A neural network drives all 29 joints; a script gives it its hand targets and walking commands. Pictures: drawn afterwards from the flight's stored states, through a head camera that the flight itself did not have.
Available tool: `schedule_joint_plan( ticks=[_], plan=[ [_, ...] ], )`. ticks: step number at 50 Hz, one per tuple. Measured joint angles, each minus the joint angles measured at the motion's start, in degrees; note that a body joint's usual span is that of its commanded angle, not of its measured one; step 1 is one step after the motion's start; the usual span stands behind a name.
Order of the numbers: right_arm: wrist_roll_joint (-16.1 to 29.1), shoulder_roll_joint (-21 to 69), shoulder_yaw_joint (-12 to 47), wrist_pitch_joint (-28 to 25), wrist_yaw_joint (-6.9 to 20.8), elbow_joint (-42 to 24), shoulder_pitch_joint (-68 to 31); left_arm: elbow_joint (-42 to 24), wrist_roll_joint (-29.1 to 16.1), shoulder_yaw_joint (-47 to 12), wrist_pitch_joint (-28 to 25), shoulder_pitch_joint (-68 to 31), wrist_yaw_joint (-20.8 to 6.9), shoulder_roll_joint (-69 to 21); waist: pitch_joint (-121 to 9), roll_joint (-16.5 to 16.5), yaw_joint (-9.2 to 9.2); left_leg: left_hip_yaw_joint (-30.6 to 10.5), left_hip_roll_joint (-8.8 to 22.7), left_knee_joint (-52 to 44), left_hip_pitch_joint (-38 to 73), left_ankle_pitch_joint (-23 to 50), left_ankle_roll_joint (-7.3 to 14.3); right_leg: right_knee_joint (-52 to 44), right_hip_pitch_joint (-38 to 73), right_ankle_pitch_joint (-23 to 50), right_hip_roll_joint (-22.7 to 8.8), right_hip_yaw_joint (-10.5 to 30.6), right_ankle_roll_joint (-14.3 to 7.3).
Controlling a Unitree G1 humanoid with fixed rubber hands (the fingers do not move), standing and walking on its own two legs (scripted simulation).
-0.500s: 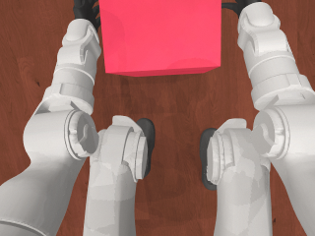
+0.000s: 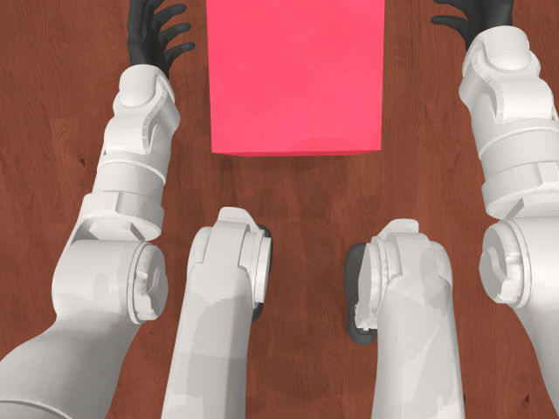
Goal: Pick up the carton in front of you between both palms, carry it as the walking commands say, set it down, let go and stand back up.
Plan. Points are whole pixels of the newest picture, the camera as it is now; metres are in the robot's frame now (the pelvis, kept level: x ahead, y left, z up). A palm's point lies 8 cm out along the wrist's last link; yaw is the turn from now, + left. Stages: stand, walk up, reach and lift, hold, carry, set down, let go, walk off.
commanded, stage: set down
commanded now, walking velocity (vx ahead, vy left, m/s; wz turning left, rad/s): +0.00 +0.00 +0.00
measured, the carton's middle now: (296, 89) +0.50 +0.04 -0.28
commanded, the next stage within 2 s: let go in 0.78 s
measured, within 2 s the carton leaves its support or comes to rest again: neither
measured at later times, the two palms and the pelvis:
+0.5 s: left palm (45, 4) +0.50 +0.21 +0.02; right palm out of the picture +0.54 -0.18 +0.02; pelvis +0.02 +0.00 +0.13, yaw -1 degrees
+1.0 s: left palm out of the picture +0.47 +0.22 +0.15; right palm out of the picture +0.50 -0.19 +0.15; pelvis +0.05 +0.00 +0.26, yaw -2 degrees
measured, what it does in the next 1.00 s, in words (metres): rises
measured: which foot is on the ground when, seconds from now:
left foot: down 0.00-1.00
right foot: down 0.00-1.00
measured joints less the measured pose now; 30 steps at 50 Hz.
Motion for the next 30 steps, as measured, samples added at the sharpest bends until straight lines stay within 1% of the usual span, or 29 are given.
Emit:
schedule_joint_plan(
  ticks=[4, 9, 13, 22, 30],
  plan=[
    [-2.23, 0.72, -2.59, 0.11, 0.92, 1.77, 1.37, 0.34, 2.29, 1.87, 0.71, 1.51, -0.37, -1.4, -4.91, -0.24, 0.2, -0.33, 0.01, -4.95, 1.69, 0.69, 0.13, -5.24, 1.72, 0.92, -0.09, -0.01, 0.03],
    [-3.69, 0.8, -4.31, -0.09, 2.1, 2.63, 2.19, 0.27, 4.12, 3.28, 0.99, 2.52, -0.83, -2.34, -9.02, -0.38, 0.36, -0.49, 0.23, -10.28, 3.49, 1.75, 0.31, -10.82, 3.41, 2.35, 0.01, 0.16, 0.14],
    [-4.4, 0.86, -4.88, 0.36, 2.66, 1.25, 3.13, -1.26, 4.83, 3.91, 1.55, 3.57, -1.04, -2.65, -10.83, -0.4, 0.47, -0.51, 0.44, -14.04, 5.2, 2.49, 0.42, -14.69, 4.97, 3.34, 0.12, 0.37, 0.18],
    [-5.72, 1.74, -5.69, 2.57, 3.48, -4.3, 7.07, -6.53, 5.05, 4.42, 3.56, 7.85, -2.04, -2.77, -13.45, -0.53, 0.59, -0.73, 0.68, -23.48, 11.53, 4.17, 0.43, -24.21, 11.05, 5.37, 0.11, 0.68, 0.02],
    [-7.02, 2.72, -7.13, 2.67, 4.79, -4.7, 9.81, -7.28, 6.22, 5.22, 3.66, 10.87, -3.47, -3.36, -15.98, -0.95, 0.53, -1.05, 0.89, -33.3, 19.22, 6.27, 0.4, -34.15, 18.6, 7.73, 0.02, 0.87, -0.16]
  ],
)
